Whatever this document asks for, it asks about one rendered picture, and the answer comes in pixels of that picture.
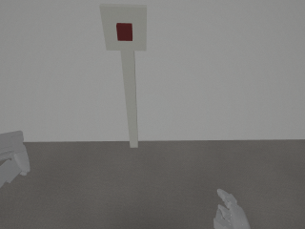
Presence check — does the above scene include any left robot hand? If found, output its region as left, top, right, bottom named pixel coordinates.
left=0, top=131, right=31, bottom=188

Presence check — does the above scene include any button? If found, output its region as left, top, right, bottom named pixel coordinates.
left=116, top=23, right=132, bottom=41

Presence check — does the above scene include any panel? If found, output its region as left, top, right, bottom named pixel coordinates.
left=99, top=3, right=147, bottom=148

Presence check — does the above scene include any right robot hand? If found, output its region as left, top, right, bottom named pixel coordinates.
left=213, top=188, right=251, bottom=229

